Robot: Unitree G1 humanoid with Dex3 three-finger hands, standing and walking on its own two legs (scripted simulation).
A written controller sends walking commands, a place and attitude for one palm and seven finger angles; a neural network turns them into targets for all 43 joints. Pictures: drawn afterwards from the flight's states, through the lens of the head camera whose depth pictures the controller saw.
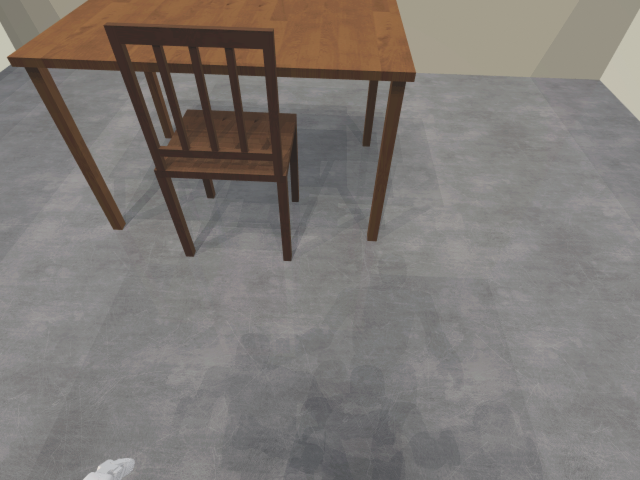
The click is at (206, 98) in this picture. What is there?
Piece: chair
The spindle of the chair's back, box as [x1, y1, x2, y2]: [188, 47, 218, 150]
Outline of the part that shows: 188,47 212,150 218,150 218,144 198,48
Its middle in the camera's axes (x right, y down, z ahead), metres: -0.33 -0.39 +1.10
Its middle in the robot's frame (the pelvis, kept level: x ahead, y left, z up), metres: +1.06 +0.38 -0.08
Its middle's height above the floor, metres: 0.69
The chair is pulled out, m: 0.00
